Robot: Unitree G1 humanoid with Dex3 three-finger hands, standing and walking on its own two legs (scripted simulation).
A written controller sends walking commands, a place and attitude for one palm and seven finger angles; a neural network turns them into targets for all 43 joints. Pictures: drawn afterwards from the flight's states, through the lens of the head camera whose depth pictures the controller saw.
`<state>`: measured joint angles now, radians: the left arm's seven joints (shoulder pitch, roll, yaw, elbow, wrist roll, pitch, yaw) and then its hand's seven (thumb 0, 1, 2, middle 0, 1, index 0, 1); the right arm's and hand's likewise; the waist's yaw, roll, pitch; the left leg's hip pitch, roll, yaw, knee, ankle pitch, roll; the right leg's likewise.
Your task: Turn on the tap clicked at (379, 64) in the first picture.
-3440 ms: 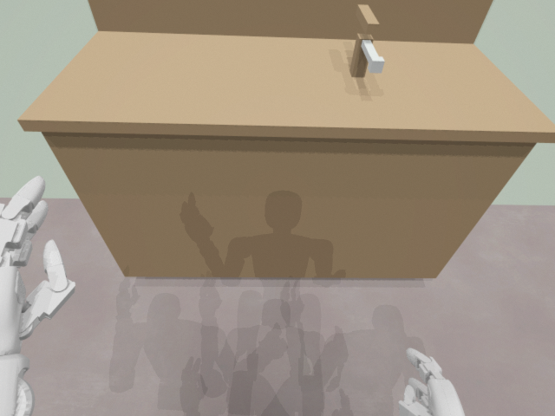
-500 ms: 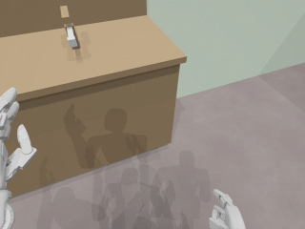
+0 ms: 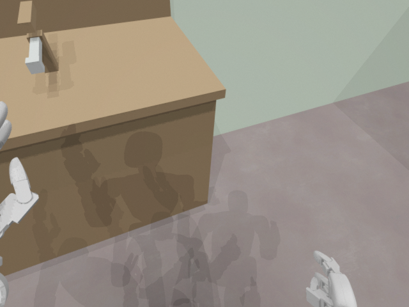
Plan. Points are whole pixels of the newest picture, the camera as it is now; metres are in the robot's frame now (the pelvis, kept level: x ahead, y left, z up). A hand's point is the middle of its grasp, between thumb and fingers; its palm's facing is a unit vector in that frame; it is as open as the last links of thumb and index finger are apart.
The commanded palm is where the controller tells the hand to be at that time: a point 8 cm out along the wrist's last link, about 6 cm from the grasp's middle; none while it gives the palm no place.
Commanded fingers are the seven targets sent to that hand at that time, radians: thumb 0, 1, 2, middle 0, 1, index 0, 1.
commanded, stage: take the last steps up to it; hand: left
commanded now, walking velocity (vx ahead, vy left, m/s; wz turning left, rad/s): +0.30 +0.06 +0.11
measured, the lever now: (35, 65) +0.57 +0.42 +0.15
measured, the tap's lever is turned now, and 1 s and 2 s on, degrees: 0 0 0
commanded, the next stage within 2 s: come to a stop and stand still in 0.62 s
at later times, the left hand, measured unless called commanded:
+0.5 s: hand (105, 139) +0.33 +0.18 +0.19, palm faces +0.43 -0.78 -0.46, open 7.4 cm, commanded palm +0.26 +0.22 +0.19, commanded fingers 0.00 0.90 0.90 -0.20 -0.30 -0.20 -0.30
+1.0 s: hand (125, 115) +0.39 +0.16 +0.18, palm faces +0.45 -0.76 -0.46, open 7.4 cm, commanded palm +0.32 +0.21 +0.19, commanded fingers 0.00 0.90 0.90 -0.20 -0.30 -0.20 -0.30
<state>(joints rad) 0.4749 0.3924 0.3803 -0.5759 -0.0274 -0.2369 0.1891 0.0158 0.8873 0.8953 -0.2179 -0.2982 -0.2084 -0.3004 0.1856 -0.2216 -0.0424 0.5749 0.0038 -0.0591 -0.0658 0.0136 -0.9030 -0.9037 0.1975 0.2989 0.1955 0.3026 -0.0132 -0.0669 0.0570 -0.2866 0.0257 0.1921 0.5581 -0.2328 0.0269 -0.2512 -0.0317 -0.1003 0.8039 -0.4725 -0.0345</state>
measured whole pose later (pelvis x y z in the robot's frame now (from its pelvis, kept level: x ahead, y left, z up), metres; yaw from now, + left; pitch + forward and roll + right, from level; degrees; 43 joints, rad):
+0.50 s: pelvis +0.12 -0.07 +0.02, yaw +4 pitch +1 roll +3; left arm 0.46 0.35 0.36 -0.50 0.00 -0.25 0.16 0.02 0.89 0.90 -0.22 -0.30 -0.21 -0.30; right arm 0.17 -0.23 -0.03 0.64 -0.01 -0.07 -0.06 0.02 -0.90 -0.90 0.20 0.30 0.20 0.30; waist -0.01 -0.03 0.09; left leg -0.41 0.05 0.11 0.77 -0.35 0.00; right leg -0.24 -0.09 -0.16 0.53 -0.30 -0.04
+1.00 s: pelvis +0.19 -0.08 +0.01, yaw +5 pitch +0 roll +2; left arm 0.46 0.33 0.34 -0.48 -0.02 -0.19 0.16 0.02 0.89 0.90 -0.22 -0.30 -0.21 -0.30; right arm 0.16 -0.18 0.03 0.63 0.00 -0.06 -0.05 0.01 -0.90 -0.90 0.20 0.30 0.20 0.30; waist 0.00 0.02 0.08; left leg -0.34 0.02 0.05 0.87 -0.50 -0.04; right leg -0.31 -0.05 -0.12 0.58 -0.27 -0.06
